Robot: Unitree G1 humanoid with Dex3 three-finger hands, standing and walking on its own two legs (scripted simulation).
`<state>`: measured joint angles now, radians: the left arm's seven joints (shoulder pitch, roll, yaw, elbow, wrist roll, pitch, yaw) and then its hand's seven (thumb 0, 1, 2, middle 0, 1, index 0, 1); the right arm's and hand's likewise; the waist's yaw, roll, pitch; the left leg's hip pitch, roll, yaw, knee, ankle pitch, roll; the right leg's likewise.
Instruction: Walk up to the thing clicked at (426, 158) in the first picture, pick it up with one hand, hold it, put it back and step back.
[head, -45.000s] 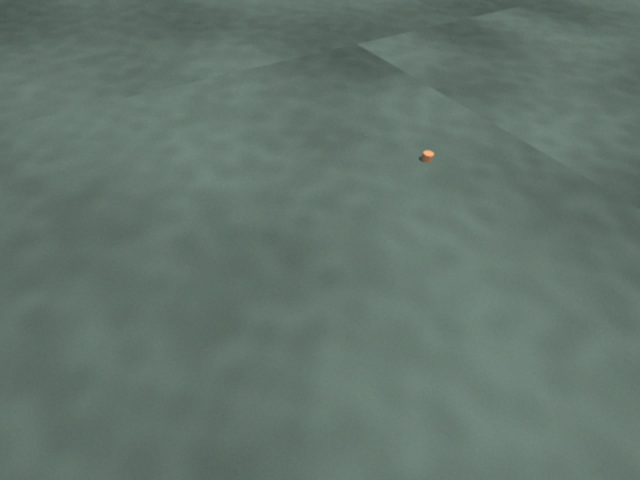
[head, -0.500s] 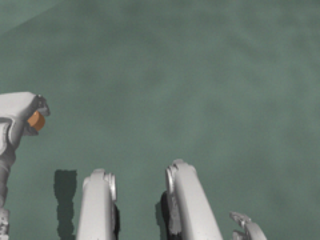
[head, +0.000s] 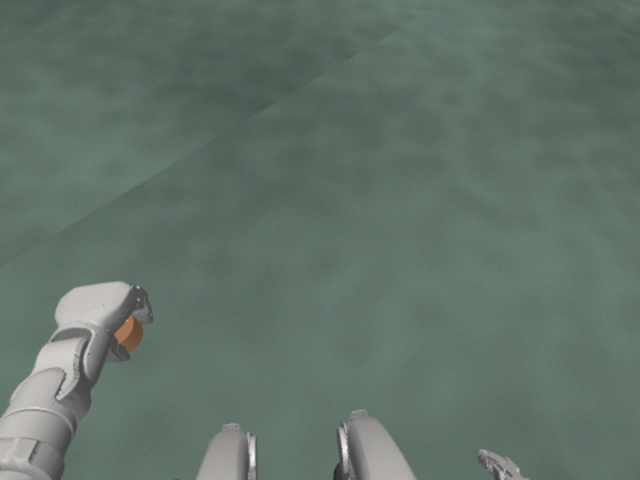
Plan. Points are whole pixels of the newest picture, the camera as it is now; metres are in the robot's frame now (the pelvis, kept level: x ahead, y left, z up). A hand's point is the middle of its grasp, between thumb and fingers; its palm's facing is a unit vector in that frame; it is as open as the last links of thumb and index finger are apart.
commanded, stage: lift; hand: left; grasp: from above
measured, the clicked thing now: (117, 331) +0.37 +0.26 -0.11
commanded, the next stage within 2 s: hold in 0.48 s
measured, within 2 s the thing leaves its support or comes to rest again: neither
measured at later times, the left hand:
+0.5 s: hand (100, 300) +0.36 +0.23 +0.02, palm faces -0.44 -0.08 -0.89, open 7.0 cm
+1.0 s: hand (94, 279) +0.37 +0.23 +0.06, palm faces -0.46 -0.06 -0.89, open 7.0 cm
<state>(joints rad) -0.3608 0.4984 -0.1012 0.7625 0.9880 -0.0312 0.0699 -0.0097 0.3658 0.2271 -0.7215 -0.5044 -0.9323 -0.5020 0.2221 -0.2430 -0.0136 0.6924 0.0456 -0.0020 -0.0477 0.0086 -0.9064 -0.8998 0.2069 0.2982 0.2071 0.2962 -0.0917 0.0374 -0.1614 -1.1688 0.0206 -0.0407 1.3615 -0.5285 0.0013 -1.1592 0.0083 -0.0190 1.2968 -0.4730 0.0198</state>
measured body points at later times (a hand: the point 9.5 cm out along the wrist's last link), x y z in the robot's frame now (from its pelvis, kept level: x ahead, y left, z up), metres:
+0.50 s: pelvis +0.04 +0.01 +0.09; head +0.09 +0.00 +0.53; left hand +0.38 +0.24 +0.07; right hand +0.13 -0.26 -0.04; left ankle +0.06 +0.12 -0.60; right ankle +0.08 -0.13 -0.60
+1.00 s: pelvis +0.06 +0.00 +0.11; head +0.09 -0.01 +0.56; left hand +0.39 +0.23 +0.11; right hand +0.18 -0.26 -0.01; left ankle +0.06 +0.12 -0.60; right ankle +0.08 -0.13 -0.60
